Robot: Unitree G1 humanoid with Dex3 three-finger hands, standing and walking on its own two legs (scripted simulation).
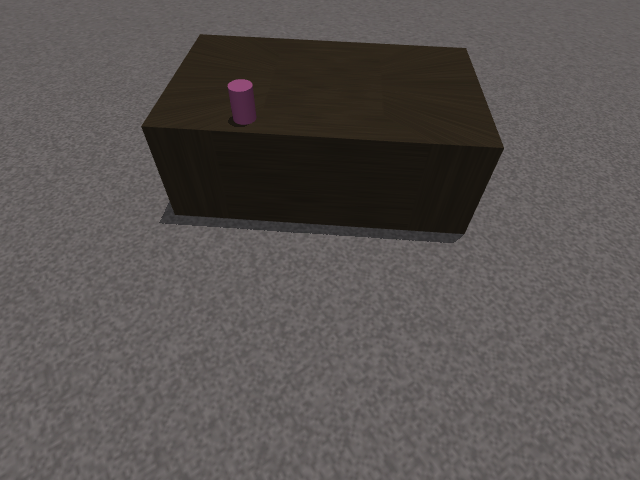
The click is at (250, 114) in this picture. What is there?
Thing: squat round
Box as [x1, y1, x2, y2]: [228, 79, 255, 124]
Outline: 237,79 231,81 228,84 233,120 240,124 246,124 252,122 255,119 252,84 248,80
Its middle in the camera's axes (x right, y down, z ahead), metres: -0.27 -0.48 +1.37
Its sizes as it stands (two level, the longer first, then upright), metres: 0.084 0.084 0.127
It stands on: a support 0.45 m high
